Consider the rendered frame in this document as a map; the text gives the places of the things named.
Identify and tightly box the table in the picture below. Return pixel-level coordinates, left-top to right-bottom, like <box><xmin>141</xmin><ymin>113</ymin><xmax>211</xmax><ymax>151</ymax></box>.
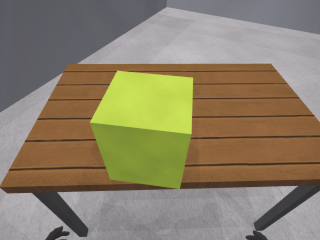
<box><xmin>0</xmin><ymin>63</ymin><xmax>320</xmax><ymax>237</ymax></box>

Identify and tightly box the carton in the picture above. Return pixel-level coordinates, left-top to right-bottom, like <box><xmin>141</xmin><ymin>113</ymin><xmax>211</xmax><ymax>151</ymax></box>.
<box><xmin>90</xmin><ymin>71</ymin><xmax>193</xmax><ymax>189</ymax></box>

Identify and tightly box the right robot hand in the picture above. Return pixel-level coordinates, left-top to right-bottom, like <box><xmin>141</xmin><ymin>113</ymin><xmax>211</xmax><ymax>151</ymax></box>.
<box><xmin>245</xmin><ymin>230</ymin><xmax>268</xmax><ymax>240</ymax></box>

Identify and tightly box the left robot hand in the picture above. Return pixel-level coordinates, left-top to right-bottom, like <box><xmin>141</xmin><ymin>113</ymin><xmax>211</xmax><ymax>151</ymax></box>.
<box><xmin>45</xmin><ymin>226</ymin><xmax>70</xmax><ymax>240</ymax></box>

